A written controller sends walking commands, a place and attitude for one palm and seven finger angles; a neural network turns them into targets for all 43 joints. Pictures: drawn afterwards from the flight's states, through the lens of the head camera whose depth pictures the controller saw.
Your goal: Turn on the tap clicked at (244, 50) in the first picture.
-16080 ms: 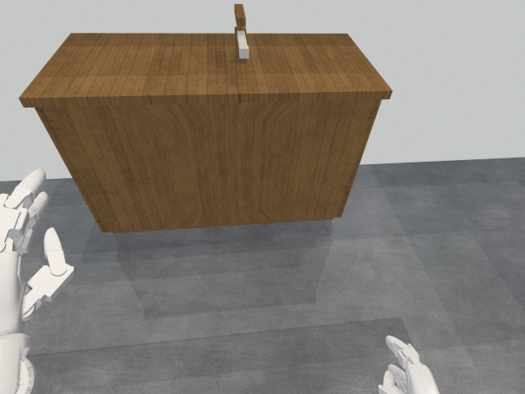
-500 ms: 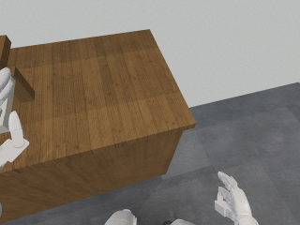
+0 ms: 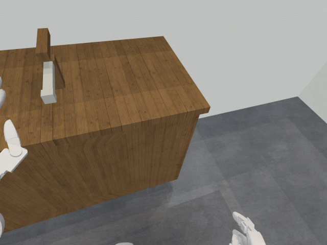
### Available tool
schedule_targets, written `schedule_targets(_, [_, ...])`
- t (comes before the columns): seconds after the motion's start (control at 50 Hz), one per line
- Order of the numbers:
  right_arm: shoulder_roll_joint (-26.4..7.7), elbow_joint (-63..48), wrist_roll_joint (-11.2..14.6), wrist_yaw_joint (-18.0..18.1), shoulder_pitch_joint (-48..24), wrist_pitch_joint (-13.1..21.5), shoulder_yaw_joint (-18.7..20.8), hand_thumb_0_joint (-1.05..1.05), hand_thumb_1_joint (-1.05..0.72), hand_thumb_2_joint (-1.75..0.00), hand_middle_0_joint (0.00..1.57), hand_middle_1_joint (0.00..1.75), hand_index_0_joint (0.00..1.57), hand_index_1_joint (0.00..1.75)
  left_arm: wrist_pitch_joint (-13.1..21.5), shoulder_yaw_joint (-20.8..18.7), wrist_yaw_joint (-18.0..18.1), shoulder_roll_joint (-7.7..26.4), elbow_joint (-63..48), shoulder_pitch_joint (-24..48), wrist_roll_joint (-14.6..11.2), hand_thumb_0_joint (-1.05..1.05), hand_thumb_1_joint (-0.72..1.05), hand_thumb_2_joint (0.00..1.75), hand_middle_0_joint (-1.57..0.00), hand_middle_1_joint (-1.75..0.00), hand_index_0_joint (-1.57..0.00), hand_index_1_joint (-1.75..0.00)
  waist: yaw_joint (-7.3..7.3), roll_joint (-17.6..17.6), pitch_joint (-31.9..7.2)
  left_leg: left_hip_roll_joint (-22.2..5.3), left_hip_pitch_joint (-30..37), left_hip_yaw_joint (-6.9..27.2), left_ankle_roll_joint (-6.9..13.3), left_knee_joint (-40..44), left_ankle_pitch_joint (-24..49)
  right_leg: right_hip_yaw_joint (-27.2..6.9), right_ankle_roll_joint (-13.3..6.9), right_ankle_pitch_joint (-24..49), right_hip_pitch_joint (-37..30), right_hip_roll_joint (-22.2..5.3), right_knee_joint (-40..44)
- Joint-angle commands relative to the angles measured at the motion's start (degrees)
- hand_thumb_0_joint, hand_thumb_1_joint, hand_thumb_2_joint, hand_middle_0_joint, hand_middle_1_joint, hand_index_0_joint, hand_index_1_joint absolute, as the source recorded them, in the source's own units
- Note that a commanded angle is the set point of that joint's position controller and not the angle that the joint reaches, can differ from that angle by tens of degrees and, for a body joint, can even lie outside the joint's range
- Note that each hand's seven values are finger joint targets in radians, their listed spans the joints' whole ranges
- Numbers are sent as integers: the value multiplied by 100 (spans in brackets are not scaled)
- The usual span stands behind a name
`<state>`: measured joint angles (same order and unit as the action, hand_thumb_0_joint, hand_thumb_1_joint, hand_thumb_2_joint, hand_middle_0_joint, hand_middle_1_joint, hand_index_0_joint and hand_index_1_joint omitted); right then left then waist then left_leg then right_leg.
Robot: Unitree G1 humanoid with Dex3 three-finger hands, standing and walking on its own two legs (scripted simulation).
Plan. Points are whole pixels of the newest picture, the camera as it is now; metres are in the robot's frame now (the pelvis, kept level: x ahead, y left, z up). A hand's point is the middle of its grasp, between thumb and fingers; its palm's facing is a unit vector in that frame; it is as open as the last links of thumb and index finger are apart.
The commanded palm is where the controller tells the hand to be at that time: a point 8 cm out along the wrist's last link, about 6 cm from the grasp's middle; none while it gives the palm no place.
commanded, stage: come to a stop and stand still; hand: left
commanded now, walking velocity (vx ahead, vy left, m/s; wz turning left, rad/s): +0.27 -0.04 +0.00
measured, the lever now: (48, 96) +0.42 +0.34 +0.10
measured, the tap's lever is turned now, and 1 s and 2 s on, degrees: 0 0 0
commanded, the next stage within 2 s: none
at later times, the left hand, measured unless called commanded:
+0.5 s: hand (14, 189) +0.16 +0.24 +0.18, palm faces +0.34 -0.85 -0.39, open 7.4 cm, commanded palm +0.08 +0.29 +0.18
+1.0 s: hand (105, 184) +0.18 +0.12 +0.17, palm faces +0.23 -0.91 -0.35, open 7.4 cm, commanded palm +0.10 +0.21 +0.18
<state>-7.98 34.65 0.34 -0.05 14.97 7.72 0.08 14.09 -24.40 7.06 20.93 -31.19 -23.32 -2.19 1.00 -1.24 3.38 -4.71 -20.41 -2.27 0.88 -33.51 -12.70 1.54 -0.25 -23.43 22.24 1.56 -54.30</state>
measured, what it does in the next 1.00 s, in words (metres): steps on the spot: right foot, then left foot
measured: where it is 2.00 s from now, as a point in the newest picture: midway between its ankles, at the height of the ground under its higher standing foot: outside the picture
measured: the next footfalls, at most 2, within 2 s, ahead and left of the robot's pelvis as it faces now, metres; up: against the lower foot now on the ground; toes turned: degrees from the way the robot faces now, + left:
right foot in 0.08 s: -0.04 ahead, -0.12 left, +0.00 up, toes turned -3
left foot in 0.34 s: -0.04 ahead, +0.12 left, +0.00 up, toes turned +0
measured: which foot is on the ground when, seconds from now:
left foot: down 0.00-0.10, up 0.12-0.32, down 0.34-0.82, up 0.84-1.00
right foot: up 0.00-0.06, down 0.08-0.38, up 0.40-0.74, down 0.76-1.00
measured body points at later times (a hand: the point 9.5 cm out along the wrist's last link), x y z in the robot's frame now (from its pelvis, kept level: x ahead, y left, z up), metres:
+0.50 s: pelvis -0.08 +0.02 -0.01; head -0.05 +0.04 +0.43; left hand +0.14 +0.29 +0.20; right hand +0.07 -0.23 -0.08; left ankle -0.08 +0.12 -0.73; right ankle -0.09 -0.08 -0.65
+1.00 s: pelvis -0.07 -0.07 +0.00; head -0.03 -0.06 +0.45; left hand +0.17 +0.17 +0.19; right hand +0.10 -0.31 -0.07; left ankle -0.08 +0.06 -0.71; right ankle -0.03 -0.11 -0.73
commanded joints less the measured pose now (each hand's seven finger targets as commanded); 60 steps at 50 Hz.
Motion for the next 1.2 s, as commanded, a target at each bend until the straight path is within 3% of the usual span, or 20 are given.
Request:
schedule_targets(0.0, [-1024, -960, 57, -19, -660, 182, 316, 0, -90, -90, 20, 30, 20, 30, 85, -423, -74, 1088, -748, 732, 94, 0, 90, 90, -20, -30, -20, -30, -113, 1613, -513, -658, -397, 1163, 531, 1424, -2664, 549, -82, 60, -1159, 199, 1957])
schedule_targets(0.06, [-913, -952, 68, -19, -630, 55, 296, 0, -90, -90, 20, 30, 20, 30, 117, -620, -187, 1373, -620, 581, 80, 0, 90, 90, -20, -30, -20, -30, 10, 339, -732, 145, -717, 382, 233, -646, -2391, 44, -390, 204, -1813, -286, 3313])
schedule_targets(0.12, [-1125, -1081, 243, -94, -639, -7, 455, 0, -90, -90, 20, 30, 20, 30, 139, -343, -213, 1145, -783, 753, -56, 0, 90, 90, -20, -30, -20, -30, -36, -1730, -245, 844, -1745, 388, -90, -4738, -1117, -2138, -1345, 2085, -947, -1972, 3908])
schedule_targets(0.18, [-969, -969, 202, -36, -708, -82, 359, 0, -90, -90, 20, 30, 20, 30, 291, -561, -149, 1174, -653, 45, 1, 0, 90, 90, -20, -30, -20, -30, -143, -556, 174, 62, -1573, 1211, -17, -4773, -898, -1975, -1660, 777, 31, -2104, 3771])
schedule_targets(0.28, [-821, -928, 79, 19, -694, 83, 336, 0, -90, -90, 20, 30, 20, 30, 396, -415, 37, 1219, -835, 1074, 183, 0, 90, 90, -20, -30, -20, -30, -79, -123, -580, 366, 195, 21, 191, -596, -333, -782, -998, 1570, -498, -1290, 2404])
schedule_targets(0.32, [-922, -903, 35, 133, -491, 275, 436, 0, -90, -90, 20, 30, 20, 30, 414, -385, 110, 1147, -1125, 973, 152, 0, 90, 90, -20, -30, -20, -30, -134, 1111, -930, 670, 1593, -87, 243, 1255, 528, -342, -704, 1596, -517, -480, 696])
schedule_targets(0.36, [-929, -935, 33, 132, -463, 315, 544, 0, -90, -90, 20, 30, 20, 30, 524, -470, 136, 1269, -1634, 960, 139, 0, 90, 90, -20, -30, -20, -30, -119, 2311, -1029, -382, 3150, 858, 686, 1092, 2264, 98, -406, -530, 1250, 182, -1288])
schedule_targets(0.4, [-777, -919, -113, 18, -461, 441, 355, 0, -90, -90, 20, 30, 20, 30, 561, -782, 81, 1594, -2037, 644, 30, 0, 90, 90, -20, -30, -20, -30, -369, 2715, -928, -1023, 2329, 2995, 932, 1017, 2545, -265, -219, -852, 1932, 322, -2293])
schedule_targets(0.46, [-1111, -887, 66, -136, -409, 307, 553, 0, -90, -90, 20, 30, 20, 30, 501, -734, -23, 1246, -1656, 13, 10, 0, 90, 90, -20, -30, -20, -30, -292, 572, -277, -1271, 1059, 2822, 1223, 1163, 703, -683, -202, 84, 1905, -22, -2223])
schedule_targets(0.6, [-1030, -890, 73, 56, -159, 21, 433, 0, -90, -90, 20, 30, 20, 30, 333, -1001, -87, 1118, -603, -486, -123, 0, 90, 90, -20, -30, -20, -30, -274, 1028, -547, -971, 793, 1541, 897, 1258, 352, 138, -100, 421, 980, 2, 77])
schedule_targets(0.68, [-1012, -820, 78, 178, -305, 96, 324, 0, -90, -90, 20, 30, 20, 30, 161, -579, -11, 993, 23, 129, -26, 0, 90, 90, -20, -30, -20, -30, -77, 633, -574, -755, -215, 1116, 698, 927, -723, 378, -20, 615, -1259, 18, 2201])
schedule_targets(0.7, [-1329, -603, 74, 377, 142, 643, 38, 0, -90, -90, 20, 30, 20, 30, 758, -2219, 39, 4379, -490, 5235, -114, 0, 90, 90, -20, -30, -20, -30, -353, 390, -447, -363, -29, 444, 320, 980, -657, -57, -24, 125, -792, -296, 1767])
schedule_targets(0.72, [-766, -724, 18, 158, -404, 761, -36, 0, -90, -90, 20, 30, 20, 30, 434, -1062, -209, 1953, 1657, 3432, 77, 0, 90, 90, -20, -30, -20, -30, -9, -275, -657, -350, -378, 358, 278, 696, -1559, 46, -103, 194, -439, -300, 1932])
schedule_targets(0.76, [-1133, -560, -164, 144, -261, 749, 60, 0, -90, -90, 20, 30, 20, 30, 474, -534, -246, 1814, 1209, 3320, 143, 0, 90, 90, -20, -30, -20, -30, -105, 153, -373, 265, -67, 169, 70, 260, -1240, -960, -313, 586, -781, -450, 2939])
schedule_targets(0.8, [-815, -774, 73, -9, -434, 757, 101, 0, -90, -90, 20, 30, 20, 30, 328, 609, -282, 404, 788, 2667, 0, 0, 90, 90, -20, -30, -20, -30, 2, -636, -522, 748, -93, -73, 66, -691, -1347, -1852, -434, -119, -1085, -1087, 3502])
schedule_targets(0.84, [-929, -808, 93, -122, -676, 583, 161, 0, -90, -90, 20, 30, 20, 30, 285, 405, -211, 495, -11, 1541, 96, 0, 90, 90, -20, -30, -20, -30, 158, -834, -572, 637, -577, 54, 44, -1634, -1317, -2390, -393, 964, -1807, -1607, 3898])
schedule_targets(0.9, [-1014, -846, -19, -135, -1018, 406, 116, 0, -90, -90, 20, 30, 20, 30, 534, -1027, 82, 1683, -1093, 283, 83, 0, 90, 90, -20, -30, -20, -30, 157, -138, -1117, 413, -623, 264, -6, -1328, -1193, -1570, -432, 2937, -2354, -1546, 3429])
schedule_targets(0.96, [-822, -986, -48, 31, -1052, 241, 80, 0, -90, -90, 20, 30, 20, 30, 648, -1452, 282, 1591, -1420, -373, -76, 0, 90, 90, -20, -30, -20, -30, -9, 198, -1559, 404, -162, 240, -64, -241, -711, -1133, -653, 3322, -2485, -1251, 3244])
schedule_targets(1.04, [-1010, -999, -10, 163, -969, 181, 164, 0, -90, -90, 20, 30, 20, 30, 564, -1124, 303, 1182, -1121, -255, -244, 0, 90, 90, -20, -30, -20, -30, -134, 917, -1265, 170, 678, 506, 30, 715, 459, -843, -166, 2423, -1808, -737, 3213])
schedule_targets(1.18, [-1169, -869, 14, 206, -764, 203, 187, 0, -90, -90, 20, 30, 20, 30, 207, 86, 87, 424, 133, 429, -83, 0, 90, 90, -20, -30, -20, -30, -159, -92, -741, 352, 941, 363, 170, 496, 211, -1107, 283, 1937, -1292, -723, 4076])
